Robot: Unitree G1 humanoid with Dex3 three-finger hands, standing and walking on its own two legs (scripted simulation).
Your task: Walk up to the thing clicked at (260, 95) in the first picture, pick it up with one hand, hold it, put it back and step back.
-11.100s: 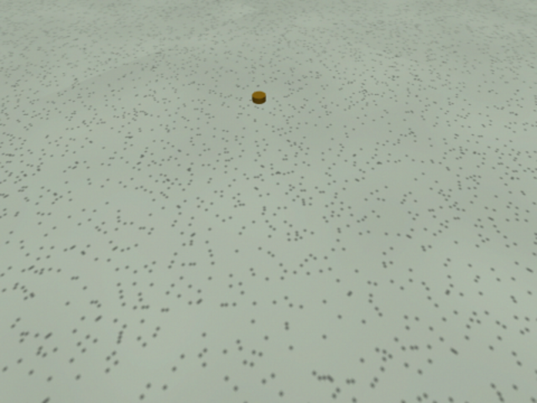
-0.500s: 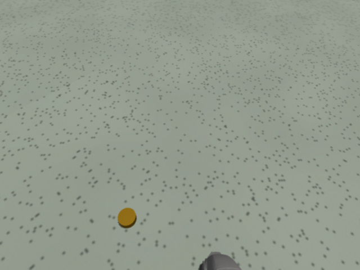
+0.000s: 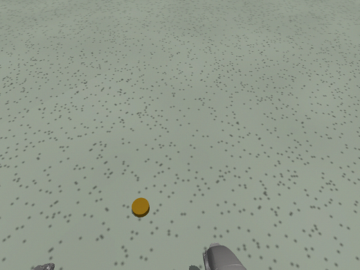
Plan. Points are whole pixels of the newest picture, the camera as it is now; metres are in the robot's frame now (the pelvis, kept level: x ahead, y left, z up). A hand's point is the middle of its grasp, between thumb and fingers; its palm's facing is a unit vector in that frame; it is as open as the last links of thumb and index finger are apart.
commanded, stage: walk up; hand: left
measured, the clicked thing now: (140, 207) +0.56 +0.18 -0.73
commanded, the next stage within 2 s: stand in 0.84 s
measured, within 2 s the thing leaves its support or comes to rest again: neither
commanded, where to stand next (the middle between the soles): +0.15 -0.02 m, yaw -4 degrees
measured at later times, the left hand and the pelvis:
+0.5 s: hand out of the picture +0.17 +0.20 -0.11, palm faces -0.13 -0.89 -0.43, open 7.4 cm; pelvis +0.05 -0.06 +0.01, yaw -5 degrees
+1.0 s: hand (87, 269) +0.18 +0.22 -0.15, palm faces -0.09 -0.94 -0.33, open 7.4 cm; pelvis +0.05 -0.02 +0.01, yaw -4 degrees
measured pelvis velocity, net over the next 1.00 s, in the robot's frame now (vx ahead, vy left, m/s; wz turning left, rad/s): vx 0.05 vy -0.02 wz -0.07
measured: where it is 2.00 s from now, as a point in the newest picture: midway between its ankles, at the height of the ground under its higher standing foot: outside the picture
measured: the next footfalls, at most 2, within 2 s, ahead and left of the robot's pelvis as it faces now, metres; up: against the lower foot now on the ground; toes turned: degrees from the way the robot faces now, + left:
right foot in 0.38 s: +0.09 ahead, -0.16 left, +0.00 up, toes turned -6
left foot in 0.80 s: +0.14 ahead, +0.10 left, +0.00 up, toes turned -5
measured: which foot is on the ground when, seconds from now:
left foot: down 0.00-0.40, up 0.42-0.78, down 0.80-1.00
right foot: up 0.00-0.36, down 0.38-1.00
